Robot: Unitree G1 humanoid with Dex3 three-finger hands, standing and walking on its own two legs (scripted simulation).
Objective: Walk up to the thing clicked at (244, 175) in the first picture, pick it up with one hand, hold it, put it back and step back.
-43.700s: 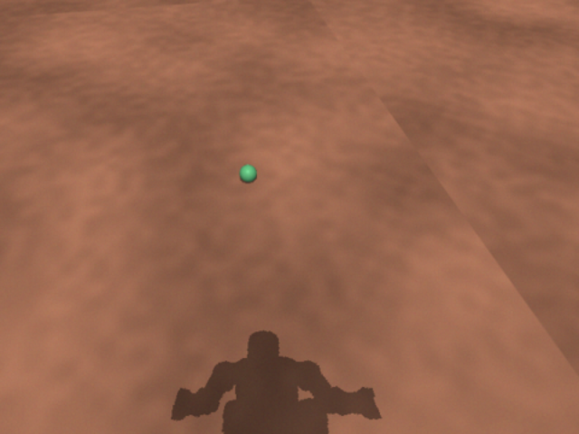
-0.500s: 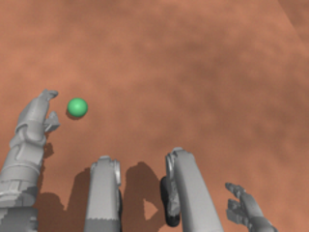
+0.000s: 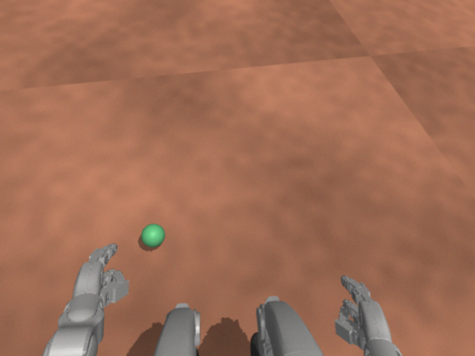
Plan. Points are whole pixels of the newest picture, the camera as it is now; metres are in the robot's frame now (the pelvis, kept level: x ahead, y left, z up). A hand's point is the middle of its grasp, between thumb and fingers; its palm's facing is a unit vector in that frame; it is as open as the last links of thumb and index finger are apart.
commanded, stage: home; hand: left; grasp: from above
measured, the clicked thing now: (153, 235) +0.54 +0.25 -0.61
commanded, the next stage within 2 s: none
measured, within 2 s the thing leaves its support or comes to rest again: neither
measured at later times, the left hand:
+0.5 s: hand (102, 323) +0.19 +0.18 +0.02, palm faces +0.09 -0.97 -0.20, open 7.4 cm
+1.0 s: hand (106, 318) +0.19 +0.18 +0.02, palm faces +0.07 -0.98 -0.20, open 7.4 cm
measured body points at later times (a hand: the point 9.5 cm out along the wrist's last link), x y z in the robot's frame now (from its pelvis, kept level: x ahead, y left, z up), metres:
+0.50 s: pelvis +0.04 +0.00 +0.07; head +0.05 +0.00 +0.52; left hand +0.18 +0.23 +0.04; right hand +0.21 -0.24 +0.01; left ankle +0.04 +0.12 -0.61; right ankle +0.05 -0.13 -0.61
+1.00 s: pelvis +0.04 +0.00 +0.07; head +0.05 +0.00 +0.52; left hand +0.19 +0.23 +0.03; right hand +0.19 -0.25 +0.00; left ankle +0.04 +0.12 -0.61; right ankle +0.05 -0.13 -0.61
